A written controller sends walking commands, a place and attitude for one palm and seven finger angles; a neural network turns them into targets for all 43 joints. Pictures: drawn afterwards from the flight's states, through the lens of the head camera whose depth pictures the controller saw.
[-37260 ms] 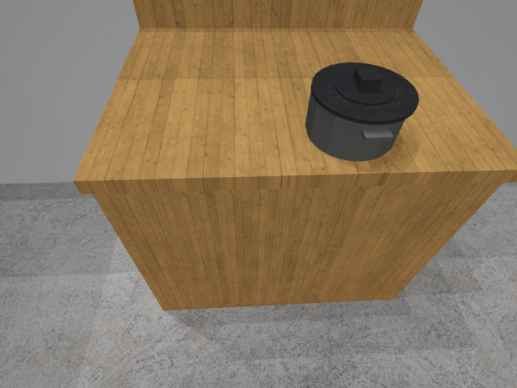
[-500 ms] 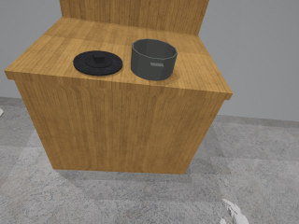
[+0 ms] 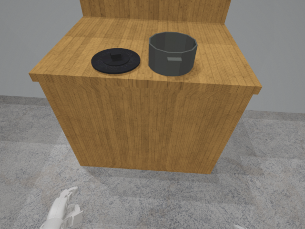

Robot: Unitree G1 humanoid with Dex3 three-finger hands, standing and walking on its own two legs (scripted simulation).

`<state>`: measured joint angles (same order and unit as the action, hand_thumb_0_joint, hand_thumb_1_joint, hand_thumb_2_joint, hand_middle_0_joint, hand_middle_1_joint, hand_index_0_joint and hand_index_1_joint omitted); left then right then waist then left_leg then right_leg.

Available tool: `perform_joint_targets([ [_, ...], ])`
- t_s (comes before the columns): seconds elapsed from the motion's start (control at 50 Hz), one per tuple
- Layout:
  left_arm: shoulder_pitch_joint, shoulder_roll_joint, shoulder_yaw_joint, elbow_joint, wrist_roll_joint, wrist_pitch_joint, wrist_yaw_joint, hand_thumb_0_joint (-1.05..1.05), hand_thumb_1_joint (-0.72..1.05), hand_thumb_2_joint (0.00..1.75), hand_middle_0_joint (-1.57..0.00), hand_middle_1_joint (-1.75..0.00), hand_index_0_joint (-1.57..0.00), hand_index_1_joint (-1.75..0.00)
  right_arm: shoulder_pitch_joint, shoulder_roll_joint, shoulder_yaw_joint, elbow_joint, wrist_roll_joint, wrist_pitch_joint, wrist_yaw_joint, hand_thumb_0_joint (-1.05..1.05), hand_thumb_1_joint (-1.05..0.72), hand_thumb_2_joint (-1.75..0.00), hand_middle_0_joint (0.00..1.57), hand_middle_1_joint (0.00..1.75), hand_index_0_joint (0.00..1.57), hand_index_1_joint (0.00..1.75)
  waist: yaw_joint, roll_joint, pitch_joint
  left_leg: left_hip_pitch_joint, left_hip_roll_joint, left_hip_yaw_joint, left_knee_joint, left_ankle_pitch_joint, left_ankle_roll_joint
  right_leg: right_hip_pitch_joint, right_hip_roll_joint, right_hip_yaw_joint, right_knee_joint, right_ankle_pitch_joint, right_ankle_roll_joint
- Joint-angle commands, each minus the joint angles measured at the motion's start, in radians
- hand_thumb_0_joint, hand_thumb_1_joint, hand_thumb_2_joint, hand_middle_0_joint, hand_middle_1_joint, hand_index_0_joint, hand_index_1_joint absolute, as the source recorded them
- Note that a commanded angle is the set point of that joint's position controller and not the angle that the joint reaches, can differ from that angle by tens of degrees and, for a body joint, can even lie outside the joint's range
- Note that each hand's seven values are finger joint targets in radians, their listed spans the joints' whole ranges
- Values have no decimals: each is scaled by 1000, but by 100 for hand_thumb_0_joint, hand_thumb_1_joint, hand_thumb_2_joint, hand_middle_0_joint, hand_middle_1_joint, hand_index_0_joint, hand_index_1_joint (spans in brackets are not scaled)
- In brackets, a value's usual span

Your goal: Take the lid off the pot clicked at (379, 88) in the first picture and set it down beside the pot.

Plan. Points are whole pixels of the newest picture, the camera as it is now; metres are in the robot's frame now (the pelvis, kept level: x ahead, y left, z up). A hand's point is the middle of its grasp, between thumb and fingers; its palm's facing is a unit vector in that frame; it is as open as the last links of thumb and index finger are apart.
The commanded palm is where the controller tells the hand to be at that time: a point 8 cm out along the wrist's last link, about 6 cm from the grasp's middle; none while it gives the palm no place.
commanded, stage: stop stepping back and stand still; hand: left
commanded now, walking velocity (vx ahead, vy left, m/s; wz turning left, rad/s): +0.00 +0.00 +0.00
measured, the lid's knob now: (115, 54) +0.77 +0.15 +0.09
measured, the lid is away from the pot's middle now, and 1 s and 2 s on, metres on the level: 0.24 0.24 0.24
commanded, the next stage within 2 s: let the arm hang, fingers relaxed in 0.78 s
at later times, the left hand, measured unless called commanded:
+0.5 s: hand out of the picture +0.13 +0.17 -0.14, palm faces +0.00 -0.97 -0.23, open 7.3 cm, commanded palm none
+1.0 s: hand out of the picture +0.14 +0.14 -0.15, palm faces +0.02 -0.98 -0.19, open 7.3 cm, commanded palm none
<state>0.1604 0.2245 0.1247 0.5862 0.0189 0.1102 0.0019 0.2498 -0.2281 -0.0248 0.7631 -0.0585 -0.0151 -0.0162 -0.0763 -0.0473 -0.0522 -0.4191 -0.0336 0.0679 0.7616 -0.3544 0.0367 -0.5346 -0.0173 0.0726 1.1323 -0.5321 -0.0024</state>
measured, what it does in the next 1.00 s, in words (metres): steps on the spot: right foot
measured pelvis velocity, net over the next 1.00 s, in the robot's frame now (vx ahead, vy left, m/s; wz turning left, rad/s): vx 0.07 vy -0.04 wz -0.03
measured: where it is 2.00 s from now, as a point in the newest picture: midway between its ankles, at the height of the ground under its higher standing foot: outside the picture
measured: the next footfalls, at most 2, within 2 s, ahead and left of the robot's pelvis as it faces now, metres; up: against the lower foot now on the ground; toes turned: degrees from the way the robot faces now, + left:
right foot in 0.06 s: +0.08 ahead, -0.15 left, +0.00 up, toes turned +1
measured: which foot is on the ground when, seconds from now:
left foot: down 0.00-1.00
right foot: up 0.00-0.04, down 0.06-1.00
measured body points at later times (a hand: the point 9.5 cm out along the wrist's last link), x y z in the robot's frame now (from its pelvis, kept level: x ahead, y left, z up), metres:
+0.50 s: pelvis +0.07 -0.03 +0.03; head +0.12 -0.03 +0.47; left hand +0.14 +0.22 -0.12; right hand +0.04 -0.23 -0.13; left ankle +0.00 +0.09 -0.71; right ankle +0.04 -0.15 -0.71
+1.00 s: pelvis +0.07 -0.04 +0.03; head +0.10 -0.03 +0.48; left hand +0.13 +0.19 -0.13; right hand +0.07 -0.26 -0.13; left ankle +0.00 +0.09 -0.71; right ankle +0.04 -0.15 -0.71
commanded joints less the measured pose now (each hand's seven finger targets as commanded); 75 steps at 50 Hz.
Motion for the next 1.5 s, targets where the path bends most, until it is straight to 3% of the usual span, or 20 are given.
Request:
perform_joint_targets([
  [0.0,243,141,-33,121,7,-78,-25,0,90,90,-20,-30,-20,-30,-138,-164,-53,-55,8,-8,-8,0,-90,-90,20,30,20,30,194,25,36,-335,102,-151,-174,-317,11,444,-13,40,-437,68,-25],
  [0.02,226,211,-33,139,9,-96,-7,0,90,90,-20,-30,-20,-30,-79,-97,-51,-51,30,5,-3,0,-90,-90,20,30,20,30,159,-248,81,-329,-33,-21,112,-267,-33,326,-164,355,-730,-122,-94],
  [0.04,180,215,-47,129,5,-109,10,0,90,90,-20,-30,-20,-30,-45,-83,-48,-44,38,13,1,0,-90,-90,20,30,20,30,113,-113,58,-207,-32,-78,321,-206,-28,210,-301,604,-928,-136,-190],
  [0.06,85,222,-52,136,8,-108,11,0,90,90,-20,-30,-20,-30,55,-59,-45,-9,29,10,7,0,-90,-90,20,30,20,30,32,59,-12,-123,-24,-81,408,-146,-31,198,-270,538,-880,-112,-217],
  [0.1,34,102,-27,136,18,-128,33,0,90,90,-20,-30,-20,-30,79,-46,-59,7,31,3,-5,0,-90,-90,20,30,20,30,28,-81,-18,-135,56,-145,379,-175,-12,209,-286,506,-803,118,-258],
  [0.12,12,87,-30,158,18,-120,38,0,90,90,-20,-30,-20,-30,86,-36,-59,21,36,3,-6,0,-90,-90,20,30,20,30,16,-122,6,-62,82,-169,264,-206,2,157,-265,409,-779,199,-236],
  [0.16,7,75,-43,208,2,-111,33,0,90,90,-20,-30,-20,-30,240,-1,-43,104,36,0,-8,0,-90,-90,20,30,20,30,-37,29,-5,241,75,-138,-210,-4,14,73,-167,202,-591,341,-144],
  [0.18,76,33,-54,227,-16,-105,18,0,90,90,-20,-30,-20,-30,261,-48,-45,118,29,-11,-14,0,-90,-90,20,30,20,30,7,294,-4,317,214,-368,-346,203,84,-15,-7,41,-387,262,-56],
  [0.2,96,24,-68,249,-26,-105,13,0,90,90,-20,-30,-20,-30,223,-94,-51,99,23,-10,-24,0,-90,-90,20,30,20,30,33,398,32,347,358,-507,-431,414,168,-79,25,-62,-289,24,-10],
  [0.22,62,46,-72,257,-26,-106,12,0,90,90,-20,-30,-20,-30,219,-89,-50,93,18,-6,-32,0,-90,-90,20,30,20,30,23,234,48,321,371,-498,-400,613,210,-49,21,-33,-216,11,-8],
  [0.26,-6,42,-78,287,-27,-116,10,0,90,90,-20,-30,-20,-30,244,-57,-35,139,24,-18,-41,0,-90,-90,20,30,20,30,21,213,30,381,312,-360,-318,1030,181,-3,0,-40,-228,34,-5],
  [0.28,-1,39,-82,300,-30,-118,8,0,90,90,-20,-30,-20,-30,239,-52,-33,153,28,-16,-42,0,-90,-90,20,30,20,30,27,220,19,404,286,-286,-294,1075,153,50,-5,-55,-316,46,-7],
  [0.32,34,31,-87,332,-30,-123,4,0,90,90,-20,-30,-20,-30,210,-50,-34,168,41,-8,-41,0,-90,-90,20,30,20,30,50,178,0,377,218,-179,-261,988,78,235,17,-87,-562,218,-11],
  [0.36,105,71,-78,376,-29,-131,19,0,90,90,-20,-30,-20,-30,187,-18,-32,170,57,-8,-40,0,-90,-90,20,30,20,30,73,63,-33,220,129,-109,-234,610,10,474,-50,16,-631,696,-52],
  [0.4,75,96,-80,382,-21,-124,22,0,90,90,-20,-30,-20,-30,198,18,-31,183,52,2,-26,0,-90,-90,20,30,20,30,57,30,73,139,80,-85,-299,118,-5,407,-122,61,-682,570,-89],
  [0.42,61,87,-78,383,-19,-122,27,0,90,90,-20,-30,-20,-30,199,35,-32,192,49,5,-23,0,-90,-90,20,30,20,30,53,-9,103,132,78,-91,-311,143,-2,391,-98,72,-676,561,-88],
  [0.5,104,68,-66,396,-21,-129,45,0,90,90,-20,-30,-20,-30,202,24,-41,224,54,-1,-31,0,-90,-90,20,30,20,30,63,-38,-46,241,98,-57,-237,485,-11,509,-92,15,-578,952,-73],
  [0.68,48,38,-57,377,-15,-115,43,0,90,90,-20,-30,-20,-30,166,23,-48,236,42,11,-37,0,-90,-90,20,30,20,30,56,83,51,306,130,-76,-282,502,4,372,-45,-8,-598,696,-67],
  [1.04,81,33,-65,412,-12,-115,37,0,90,90,-20,-30,-20,-30,142,27,-41,244,45,17,-34,0,-90,-90,20,30,20,30,56,70,113,280,131,-75,-334,275,11,344,-37,24,-687,566,-64],
  [1.48,120,0,-76,470,-13,-117,37,0,90,90,-20,-30,-20,-30,160,47,-30,282,47,7,-38,0,-90,-90,20,30,20,30,64,78,130,266,139,-98,-378,276,24,340,-28,3,-697,514,-48],
])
